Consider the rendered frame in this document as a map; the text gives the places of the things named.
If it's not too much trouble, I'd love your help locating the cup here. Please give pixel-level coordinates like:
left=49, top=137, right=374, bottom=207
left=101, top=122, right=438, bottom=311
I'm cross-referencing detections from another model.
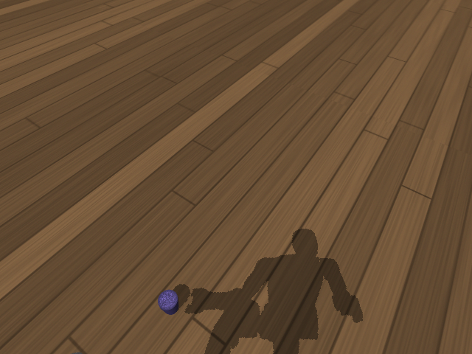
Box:
left=158, top=290, right=178, bottom=315

